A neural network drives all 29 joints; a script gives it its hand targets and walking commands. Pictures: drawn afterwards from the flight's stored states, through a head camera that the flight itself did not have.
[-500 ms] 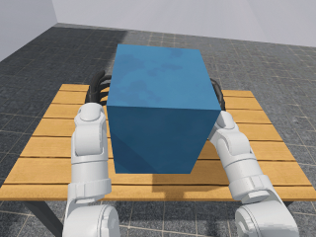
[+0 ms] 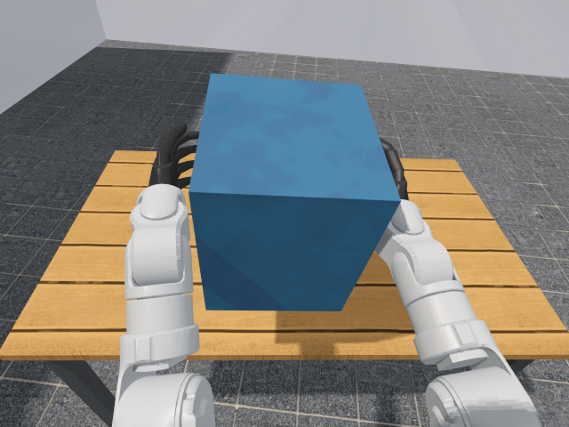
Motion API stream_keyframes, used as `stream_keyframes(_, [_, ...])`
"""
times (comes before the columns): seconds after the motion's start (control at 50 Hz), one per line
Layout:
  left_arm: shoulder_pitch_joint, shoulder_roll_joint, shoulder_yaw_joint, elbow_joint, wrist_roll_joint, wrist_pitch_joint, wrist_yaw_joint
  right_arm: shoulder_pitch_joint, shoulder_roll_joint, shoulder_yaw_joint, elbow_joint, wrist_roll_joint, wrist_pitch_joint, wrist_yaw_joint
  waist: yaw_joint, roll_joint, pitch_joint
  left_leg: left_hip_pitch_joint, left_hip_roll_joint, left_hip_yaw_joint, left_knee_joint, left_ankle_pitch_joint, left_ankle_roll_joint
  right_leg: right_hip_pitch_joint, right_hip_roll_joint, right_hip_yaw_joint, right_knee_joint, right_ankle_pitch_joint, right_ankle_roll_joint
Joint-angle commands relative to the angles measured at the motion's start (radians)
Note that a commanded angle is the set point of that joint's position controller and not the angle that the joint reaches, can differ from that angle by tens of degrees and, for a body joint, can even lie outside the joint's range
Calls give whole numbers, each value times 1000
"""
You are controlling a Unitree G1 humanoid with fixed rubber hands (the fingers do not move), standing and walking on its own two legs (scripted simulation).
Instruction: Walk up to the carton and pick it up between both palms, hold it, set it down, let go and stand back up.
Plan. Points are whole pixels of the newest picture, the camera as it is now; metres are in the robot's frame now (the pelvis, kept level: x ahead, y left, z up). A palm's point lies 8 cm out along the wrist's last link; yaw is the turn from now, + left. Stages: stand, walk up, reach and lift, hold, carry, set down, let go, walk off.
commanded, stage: hold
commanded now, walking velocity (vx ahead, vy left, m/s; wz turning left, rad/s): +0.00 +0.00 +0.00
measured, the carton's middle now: (280, 201) +0.37 +0.01 +0.15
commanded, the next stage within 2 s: none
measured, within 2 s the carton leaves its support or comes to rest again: neither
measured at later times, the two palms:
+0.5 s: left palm (165, 187) +0.35 +0.15 +0.19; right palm (390, 194) +0.35 -0.14 +0.18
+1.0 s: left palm (168, 188) +0.35 +0.15 +0.19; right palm (389, 194) +0.35 -0.14 +0.17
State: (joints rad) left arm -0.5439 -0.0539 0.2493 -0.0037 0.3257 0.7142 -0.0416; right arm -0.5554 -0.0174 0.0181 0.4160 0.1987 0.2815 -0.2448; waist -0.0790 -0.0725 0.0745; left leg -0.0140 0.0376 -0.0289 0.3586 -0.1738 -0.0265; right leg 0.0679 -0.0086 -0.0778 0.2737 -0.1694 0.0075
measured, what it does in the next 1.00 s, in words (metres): stands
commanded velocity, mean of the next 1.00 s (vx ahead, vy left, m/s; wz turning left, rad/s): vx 0.00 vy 0.00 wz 0.00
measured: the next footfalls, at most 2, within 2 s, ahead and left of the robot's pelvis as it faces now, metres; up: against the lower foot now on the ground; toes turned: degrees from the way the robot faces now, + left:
none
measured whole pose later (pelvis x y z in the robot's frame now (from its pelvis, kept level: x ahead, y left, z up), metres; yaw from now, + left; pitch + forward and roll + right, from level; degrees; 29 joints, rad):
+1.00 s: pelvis +0.00 +0.00 +0.00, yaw +0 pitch -9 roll -1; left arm -0.54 -0.05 0.25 0.01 0.32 0.70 -0.04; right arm -0.57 -0.02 0.02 0.43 0.20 0.28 -0.24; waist -0.08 -0.08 0.08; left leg -0.02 0.04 -0.03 0.35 -0.17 -0.03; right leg 0.06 -0.01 -0.08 0.27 -0.17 0.00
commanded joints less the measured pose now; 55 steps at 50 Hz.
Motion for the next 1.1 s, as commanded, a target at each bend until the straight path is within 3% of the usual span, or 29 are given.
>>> stream_keyframes(0.0, [-536,-510,-496,-59,-156,-51,-123,-874,511,387,-416,59,-91,115,-5,78,-435,147,-77,61,-21,301,-6,17,78,-27,-19,218,32])
stream_keyframes(0.02, [-532,-493,-458,-6,-135,-40,-126,-871,485,352,-355,40,-80,118,-9,75,-402,123,-75,71,-44,221,5,11,68,-27,-36,157,25])
stream_keyframes(0.08, [-553,-495,-454,-33,-116,-45,-121,-824,500,349,-319,43,-77,123,-4,118,-402,141,-70,65,-46,255,-11,25,71,-32,-26,143,28])
stream_keyframes(0.16, [-588,-466,-417,-20,-121,-45,-136,-847,518,347,-313,37,-79,124,0,44,-373,85,-88,89,-59,173,24,28,56,-16,-40,161,39])
stream_keyframes(0.18, [-594,-486,-436,-32,-125,-47,-132,-854,521,337,-314,43,-84,127,-2,94,-384,92,-85,82,-63,166,11,21,59,-18,-31,139,28])
stream_keyframes(0.24, [-624,-510,-447,-2,-118,-49,-126,-912,508,323,-324,37,-92,131,-5,112,-387,102,-73,72,-67,171,-3,5,65,-42,-32,102,20])
stream_keyframes(0.26, [-647,-521,-464,-21,-134,-62,-118,-937,525,327,-339,32,-106,137,12,132,-433,109,-72,71,-56,198,2,-7,63,-34,-27,95,23])
stream_keyframes(0.32, [-594,-542,-492,-20,-159,-68,-110,-915,520,338,-346,33,-108,134,-6,135,-483,167,-70,57,-29,281,-15,4,74,-33,-32,145,15])
stream_keyframes(0.34, [-557,-557,-529,-102,-176,-70,-106,-892,544,374,-412,64,-118,130,-14,127,-540,200,-71,53,2,396,-19,40,80,-33,-9,268,23])
stream_keyframes(0.38, [-603,-525,-525,-63,-167,-71,-107,-846,515,348,-326,52,-96,122,-41,154,-500,182,-77,60,-12,282,-18,-5,70,-27,-22,196,25])
stream_keyframes(0.4, [-603,-503,-509,-30,-155,-68,-109,-899,507,344,-354,51,-102,120,-20,138,-486,138,-82,61,-29,215,-7,6,67,-26,-27,161,28])
stream_keyframes(0.42, [-550,-504,-505,8,-159,-57,-117,-871,499,329,-344,19,-92,118,-40,104,-439,131,-79,56,-40,195,-2,-6,68,-24,-33,143,26])
stream_keyframes(0.5, [-616,-474,-419,19,-104,-50,-131,-851,496,297,-250,11,-74,128,-21,102,-357,78,-78,80,-79,83,23,10,46,-27,-38,60,32])
stream_keyframes(0.52, [-600,-478,-385,42,-94,-49,-135,-853,505,298,-246,10,-78,134,-2,86,-334,72,-77,81,-83,106,21,6,51,-28,-39,67,37])
stream_keyframes(0.6, [-596,-526,-489,-47,-151,-71,-123,-870,520,354,-322,52,-102,130,-12,127,-469,150,-66,57,-34,262,-10,11,72,-31,-17,181,32])
stream_keyframes(0.64, [-600,-531,-502,-71,-173,-82,-121,-944,549,384,-417,59,-118,123,-3,95,-520,168,-76,56,-12,318,-9,18,74,-31,-11,240,35])
stream_keyframes(0.68, [-543,-509,-472,-40,-139,-72,-117,-894,539,407,-408,66,-112,118,14,84,-498,148,-80,56,-18,298,5,49,78,-20,-18,237,43])
stream_keyframes(0.74, [-575,-480,-449,12,-118,-60,-121,-853,492,330,-294,36,-89,122,-7,103,-391,102,-76,62,-47,197,-1,10,67,-30,-30,138,26])
stream_keyframes(0.76, [-606,-477,-438,-16,-129,-67,-121,-906,531,354,-363,34,-99,125,12,69,-435,93,-81,75,-54,186,14,35,63,-28,-29,149,40])
stream_keyframes(0.78, [-583,-519,-475,-46,-147,-65,-123,-878,541,370,-373,41,-102,121,-12,76,-426,122,-81,72,-41,223,13,12,65,-27,-21,194,39])
stream_keyframes(0.82, [-584,-513,-461,-73,-149,-67,-120,-876,551,393,-375,66,-97,120,14,84,-486,135,-85,76,-26,299,2,68,69,-28,-9,259,43])
stream_keyframes(0.84, [-520,-517,-480,-64,-147,-64,-122,-867,548,412,-416,69,-102,111,10,86,-489,154,-88,73,-6,337,2,61,70,-17,-10,307,49])
stream_keyframes(0.86, [-568,-495,-459,-44,-135,-63,-123,-864,526,401,-347,72,-88,113,8,95,-452,141,-85,73,-15,314,1,49,73,-25,-16,260,44])
stream_keyframes(0.9, [-553,-516,-525,-109,-161,-62,-119,-840,513,389,-408,69,-101,108,-27,121,-506,188,-78,59,3,385,-17,46,78,-32,-5,305,42])
stream_keyframes(0.92, [-581,-505,-508,-70,-159,-59,-122,-853,502,367,-376,58,-89,104,-31,105,-465,160,-81,60,-12,310,-10,27,76,-31,-21,232,33])
stream_keyframes(0.96, [-577,-478,-485,-56,-161,-72,-131,-874,535,380,-408,50,-96,105,-21,56,-463,113,-91,70,-21,250,13,50,61,-21,-17,260,49])
stream_keyframes(1.02, [-570,-523,-498,-119,-157,-59,-126,-822,538,396,-401,72,-89,106,-14,121,-463,154,-84,72,-7,334,-9,47,67,-22,-6,297,35])
stream_keyframes(1.06, [-551,-478,-464,-69,-130,-54,-125,-834,514,384,-368,56,-78,109,1,107,-441,145,-84,66,-16,292,-1,34,62,-24,-16,259,40])
stream_keyframes(1.08, [-535,-483,-469,-44,-122,-38,-133,-795,482,351,-316,57,-69,105,-30,136,-397,122,-87,71,-30,228,-8,29,60,-16,-27,212,32])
